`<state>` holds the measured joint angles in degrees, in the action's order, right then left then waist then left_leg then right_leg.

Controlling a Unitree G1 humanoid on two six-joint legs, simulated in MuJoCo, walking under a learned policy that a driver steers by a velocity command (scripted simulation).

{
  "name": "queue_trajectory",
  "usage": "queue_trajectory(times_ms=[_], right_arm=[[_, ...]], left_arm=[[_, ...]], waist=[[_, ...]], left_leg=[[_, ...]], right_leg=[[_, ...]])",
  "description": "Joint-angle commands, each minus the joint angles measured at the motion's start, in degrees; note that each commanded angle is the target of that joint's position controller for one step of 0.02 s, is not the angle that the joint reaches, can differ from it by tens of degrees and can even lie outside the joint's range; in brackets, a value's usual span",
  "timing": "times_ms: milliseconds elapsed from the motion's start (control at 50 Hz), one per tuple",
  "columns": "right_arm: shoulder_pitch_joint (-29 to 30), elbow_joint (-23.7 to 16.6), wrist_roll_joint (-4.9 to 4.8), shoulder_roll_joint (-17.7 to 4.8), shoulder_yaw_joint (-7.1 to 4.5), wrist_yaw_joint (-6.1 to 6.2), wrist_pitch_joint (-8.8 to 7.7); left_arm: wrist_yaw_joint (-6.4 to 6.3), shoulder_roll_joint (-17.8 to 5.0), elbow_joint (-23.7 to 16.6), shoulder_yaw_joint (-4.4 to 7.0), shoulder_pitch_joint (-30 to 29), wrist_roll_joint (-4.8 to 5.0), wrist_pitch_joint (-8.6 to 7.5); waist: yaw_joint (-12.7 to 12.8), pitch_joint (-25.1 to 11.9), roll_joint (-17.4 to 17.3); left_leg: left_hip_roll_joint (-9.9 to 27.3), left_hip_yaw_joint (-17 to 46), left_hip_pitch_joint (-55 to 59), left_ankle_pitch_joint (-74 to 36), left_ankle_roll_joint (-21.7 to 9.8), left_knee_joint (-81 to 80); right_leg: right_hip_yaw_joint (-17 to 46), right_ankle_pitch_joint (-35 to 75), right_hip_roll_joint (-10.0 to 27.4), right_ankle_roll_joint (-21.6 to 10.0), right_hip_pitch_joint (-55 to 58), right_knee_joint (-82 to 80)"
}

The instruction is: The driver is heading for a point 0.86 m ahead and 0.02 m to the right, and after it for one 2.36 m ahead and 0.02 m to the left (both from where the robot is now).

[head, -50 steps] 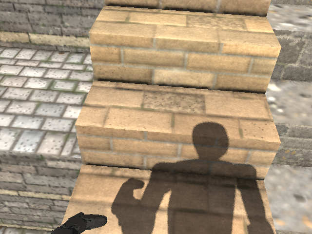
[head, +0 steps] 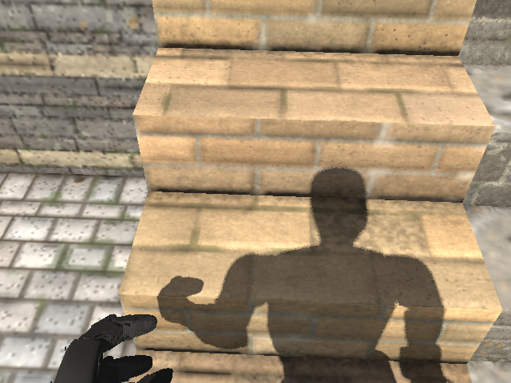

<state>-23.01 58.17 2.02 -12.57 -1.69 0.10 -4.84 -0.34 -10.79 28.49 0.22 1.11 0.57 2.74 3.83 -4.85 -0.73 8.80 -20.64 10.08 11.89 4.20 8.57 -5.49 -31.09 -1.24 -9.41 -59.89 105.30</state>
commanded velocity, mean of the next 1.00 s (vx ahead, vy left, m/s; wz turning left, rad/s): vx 0.92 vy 0.00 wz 0.16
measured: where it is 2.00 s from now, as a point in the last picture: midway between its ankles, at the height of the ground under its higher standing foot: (233, 226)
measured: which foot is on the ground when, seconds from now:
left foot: down 0.00-0.04, up 0.06-0.92, down 0.94-1.00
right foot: up 0.00-0.06, down 0.08-0.96, up 0.98-1.00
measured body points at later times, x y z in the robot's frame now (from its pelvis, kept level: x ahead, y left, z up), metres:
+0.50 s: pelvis +0.05 -0.04 +0.17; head +0.01 -0.06 +0.62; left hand +0.26 +0.18 +0.11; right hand +0.18 -0.27 +0.07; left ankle +0.12 +0.10 -0.20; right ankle +0.09 -0.09 -0.56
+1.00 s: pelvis +0.23 +0.09 +0.22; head +0.23 +0.04 +0.67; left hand +0.16 +0.34 +0.10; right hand +0.49 -0.10 +0.14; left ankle +0.30 +0.16 -0.37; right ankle +0.10 -0.09 -0.47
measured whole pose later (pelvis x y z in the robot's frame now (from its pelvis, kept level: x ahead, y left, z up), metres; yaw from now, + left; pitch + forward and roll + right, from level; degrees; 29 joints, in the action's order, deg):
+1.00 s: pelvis +0.23 +0.09 +0.22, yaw +12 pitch +2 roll +5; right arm -4.5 35.4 0.3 -15.2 -1.2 -1.5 1.5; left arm 0.8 -12.8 53.9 2.2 27.6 0.3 -6.0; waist 1.0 -5.3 -0.6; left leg -3.3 -13.3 -48.8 34.4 -10.0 78.9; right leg -7.5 -6.4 15.4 -2.1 -9.7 48.1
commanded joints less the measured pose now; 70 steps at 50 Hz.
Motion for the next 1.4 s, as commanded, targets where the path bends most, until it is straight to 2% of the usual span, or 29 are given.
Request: queue_trajectory(times_ms=[20, 40, 60, 80, 100, 160, 220, 280, 340, 420, 520, 600, 740, 780, 800, 860, 900, 940, 960, 980, 1000, 1020, 1040, 1120, 1220, 1280, 1320, 1340, 1400], right_arm=[[16.2, -12.6, -2.99, -24.5, -5.58, -1.55, -1.64], [11.1, -16.7, -2.48, -19.4, -4.92, -2.09, -0.61], [13.8, -20.4, -1.41, -13.4, -3.60, -4.04, -0.91], [13.6, -23.5, 1.65, -6.1, -1.54, -5.61, -1.93], [13.4, -24.7, 4.41, -2.1, -0.22, -4.44, -2.23], [19.1, -29.6, 4.54, 4.5, 3.52, -1.85, -0.36], [17.8, -28.4, 2.19, 1.0, 2.87, -1.30, 0.36], [18.6, -28.2, -1.01, 3.6, 2.56, -0.87, 1.16], [20.8, -30.1, -1.85, 5.1, 2.24, 1.39, 2.92], [21.4, -29.6, -2.88, 4.1, 1.07, 1.04, 4.17], [20.5, -27.1, -1.77, 3.8, 0.23, -0.29, 4.86], [18.6, -24.2, -1.14, 4.1, 0.22, -1.04, 5.41], [28.1, -28.5, -0.38, 2.8, 0.89, -2.08, 6.87], [27.1, -29.1, -0.43, 1.2, 0.26, -1.49, 7.06], [33.9, -32.1, -1.45, 0.9, 1.23, -1.41, 7.34], [34.1, -31.4, -2.20, 2.3, 2.65, -3.08, 7.37], [25.6, -29.5, -1.79, 3.0, 3.04, -2.95, 6.65], [3.5, -24.8, -0.82, -2.3, 1.20, -3.06, 6.77], [-3.0, -23.3, -1.20, -6.9, -0.91, -2.54, 6.60], [-11.3, -17.2, -1.40, -18.3, -4.92, -0.40, 7.52], [-1.4, -18.6, -2.95, -18.1, -6.47, 0.80, 5.48], [6.3, -20.4, -1.08, -11.1, -4.01, 1.28, 3.50], [7.2, -18.1, 0.64, -6.5, -1.84, 1.20, 1.59], [1.3, -5.7, 2.11, 3.3, 0.80, -0.53, -4.36], [2.3, 0.5, 0.44, 2.8, 0.87, -2.87, -6.02], [-7.6, 4.4, 0.89, 3.7, 1.19, -1.23, -5.64], [-14.9, 8.4, -0.74, 1.3, 1.17, 0.58, -5.96], [-20.6, 10.9, -0.03, 1.2, 1.34, 1.49, -5.25], [-13.1, 4.7, -1.93, -3.9, 0.91, 4.82, -3.95]], left_arm=[[-0.16, -9.1, 1.4, 4.15, 22.3, 1.07, -2.05], [-1.56, -11.9, 2.8, 4.91, 16.4, 1.44, -1.83], [-1.79, -17.4, 1.7, 7.42, 12.5, 2.02, -1.56], [-0.79, -16.7, 0.4, 7.30, 2.2, -0.58, -0.73], [-0.53, -13.1, 0.7, 6.18, -1.6, -1.01, 0.50], [-1.37, -9.1, 8.5, 3.55, 4.9, -3.73, -2.45], [-0.94, -8.7, 10.3, 3.57, 9.0, -2.61, -5.81], [-0.91, -9.0, 10.5, 3.15, 9.5, -2.66, -7.49], [-0.33, -10.3, 8.6, 3.25, 7.3, -2.56, -8.52], [-1.41, -10.9, 9.4, 3.18, 11.3, -2.97, -9.27], [-2.22, -12.5, 11.0, 3.95, 13.9, -3.12, -10.29], [-1.98, -9.0, 15.0, 3.05, 17.0, -2.77, -11.04], [-1.03, -7.8, 22.3, 2.63, 21.3, -2.22, -12.38], [-0.83, -11.8, 22.4, 3.87, 19.4, -0.79, -13.60], [-0.74, -11.9, 23.9, 3.75, 21.9, 0.80, -13.86], [-1.72, -9.7, 28.1, 3.22, 28.2, 0.70, -11.52], [-3.35, -13.8, 25.2, 3.77, 27.3, 0.49, -10.38], [-1.17, -20.7, 21.8, 5.14, 25.7, 2.26, -9.39], [0.67, -20.4, 18.1, 5.66, 20.3, 0.69, -10.49], [3.60, -13.5, 12.7, 4.02, 14.9, -0.25, -11.74], [3.44, -3.8, 8.7, 2.26, 4.0, -2.67, -11.34], [1.82, 4.7, 2.3, 0.22, -4.5, -2.55, -11.75], [0.52, 8.0, 0.6, -1.25, -3.5, -1.30, -11.53], [-0.85, 11.1, 5.4, -2.15, 10.7, -0.56, -8.51], [-1.19, 10.4, 5.4, -0.67, 3.5, 2.23, -4.54], [-0.05, 9.7, 1.7, -0.64, -10.8, 1.26, -2.89], [0.35, 8.8, 2.1, -1.05, -12.3, 3.79, -1.94], [0.55, 12.3, 4.7, -1.73, -7.7, 3.52, -1.73], [2.20, 10.3, 11.0, -0.92, 4.5, 2.22, -2.28]], waist=[[14.4, -13.2, -8.3], [7.2, -10.3, -2.2], [3.7, -12.6, 14.4], [-3.8, -20.3, 12.5], [-6.7, -28.1, 7.8], [-7.6, -1.2, 4.4], [-6.1, 3.8, -0.1], [-5.3, 3.0, -0.6], [-3.7, 2.7, 3.6], [-0.3, 2.1, 3.2], [-0.4, 2.0, 6.5], [-1.6, 2.4, 7.9], [-4.4, 13.7, 7.7], [-6.3, 12.2, 6.5], [-4.2, 14.1, 7.4], [-0.3, 7.8, 7.2], [-4.4, 2.0, 5.2], [-13.9, -17.3, 10.1], [-17.5, -20.6, 11.5], [-19.0, -20.8, -8.6], [-17.7, -15.6, -4.5], [-13.5, -9.7, -0.5], [-9.5, -5.2, 3.6], [-0.1, 7.7, 6.7], [2.3, 14.9, 5.3], [-2.8, 15.1, -1.8], [-4.0, 12.4, -6.5], [-3.3, 7.8, -8.5], [5.0, -2.6, -12.0]], left_leg=[[11.2, 2.7, -17.6, -104.7, -15.4, 27.3], [6.9, 6.2, -29.7, -90.5, -14.7, 43.1], [-7.3, 7.7, -44.2, -21.5, -9.5, 73.6], [-12.8, 24.0, -51.9, -8.7, -5.8, 103.1], [-12.3, 29.4, -53.0, -10.1, -5.2, 112.9], [-10.7, 27.1, -60.6, -2.5, -6.1, 115.0], [-10.8, 24.2, -63.3, 7.8, -6.2, 103.2], [-12.7, 19.4, -64.7, -1.0, -4.2, 108.2], [-14.7, 21.2, -77.9, -4.3, -4.4, 122.3], [-19.0, 24.9, -85.4, -6.9, -4.1, 123.1], [-19.8, 26.3, -94.7, -8.7, -4.0, 126.4], [-18.3, 26.5, -96.6, -8.9, -5.4, 131.9], [-10.5, 23.3, -98.7, 0.4, -6.8, 119.9], [-7.8, 22.4, -95.1, -1.4, -8.4, 113.0], [-5.6, 16.5, -90.3, 5.5, -10.5, 100.6], [-3.9, 5.8, -76.5, 16.0, -16.2, 82.9], [-9.6, 0.5, -56.3, 29.4, -17.9, 71.7], [-18.6, 7.5, -29.1, 27.9, -18.5, 61.1], [-16.7, 23.6, -14.4, 25.5, -20.2, 46.6], [-2.0, 62.7, -1.6, 51.3, -25.5, 17.9], [4.3, 77.2, -11.1, 57.2, -18.7, 8.6], [5.3, 72.7, -17.6, 39.8, -11.3, 10.1], [6.9, 66.5, -23.9, 34.6, -8.5, 12.2], [9.4, 42.3, -35.1, 13.8, -5.1, 15.9], [1.9, 14.6, -38.5, 3.6, 3.9, 10.3], [0.4, 9.1, -37.5, -4.0, 1.7, 0.6], [3.1, 6.0, -24.7, -27.4, 1.3, -2.6], [4.6, 4.7, -13.2, -40.9, 0.6, 3.8], [6.7, -5.6, -5.2, -92.9, 1.2, 13.2]], right_leg=[[-2.1, -7.5, -7.0, -0.3, 45.9, -26.2], [6.4, -12.6, -10.6, -3.1, 50.9, -37.9], [35.1, -17.8, -0.8, -9.2, 53.3, -64.2], [44.8, -16.6, -0.2, -11.4, 53.8, -72.9], [41.2, -15.3, -2.8, -7.3, 52.8, -69.7], [35.3, -12.4, -2.0, -0.7, 24.9, -76.1], [29.7, -8.6, -0.4, -3.1, 23.3, -76.9], [29.7, -4.0, 2.6, -2.1, 25.2, -79.3], [32.7, -5.5, 6.9, 0.1, 33.8, -80.4], [30.6, -3.8, 11.2, 3.8, 43.6, -81.0], [27.0, -1.2, 15.9, 6.3, 52.0, -82.7], [22.6, -0.6, 17.5, 7.8, 52.9, -85.9], [13.1, -9.4, 22.1, 3.8, 45.4, -101.1], [9.7, -12.3, 23.0, 4.4, 46.2, -104.1], [5.6, -6.1, 23.2, 3.0, 44.5, -112.8], [-6.5, 11.3, 19.9, -1.6, 56.1, -115.4], [-13.4, 67.1, 19.9, -1.7, 55.9, -102.1], [-10.7, 110.6, 23.8, -4.5, 58.6, -69.1], [-7.1, 90.5, 22.5, -1.6, 46.4, -52.8], [-5.5, 38.4, 6.2, 4.0, 19.8, -31.4], [6.8, 26.8, 0.1, 6.1, 8.1, 0.7], [15.9, 33.3, 0.6, 5.1, -0.2, 20.7], [16.2, 34.8, 0.8, 4.7, -1.7, 30.1], [18.3, 32.7, -0.2, 1.9, -13.5, 47.0], [8.9, 31.8, -4.0, 0.6, -22.4, 42.7], [-2.6, 35.0, -3.0, 1.3, -17.8, 25.9], [-8.3, 29.7, -1.3, -1.2, -15.7, 15.1], [-9.9, 26.0, -1.3, -3.8, -17.8, 20.5], [-11.6, 12.7, -3.1, -7.1, 3.0, 8.0]])
Keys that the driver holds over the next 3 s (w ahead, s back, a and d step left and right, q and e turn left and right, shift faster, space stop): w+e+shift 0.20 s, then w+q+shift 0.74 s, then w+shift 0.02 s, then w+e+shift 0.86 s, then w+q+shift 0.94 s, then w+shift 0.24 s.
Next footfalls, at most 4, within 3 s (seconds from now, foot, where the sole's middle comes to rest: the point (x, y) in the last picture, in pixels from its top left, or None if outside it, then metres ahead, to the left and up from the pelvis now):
0.08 right None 0.13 -0.10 -0.60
0.94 left None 0.34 0.18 -0.41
1.50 right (234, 259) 0.56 0.11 -0.22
1.78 left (155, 239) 0.58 0.25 -0.20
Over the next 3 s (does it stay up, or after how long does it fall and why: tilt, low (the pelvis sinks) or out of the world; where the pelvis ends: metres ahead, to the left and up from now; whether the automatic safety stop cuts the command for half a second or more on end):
stays up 1.19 -0.07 1.03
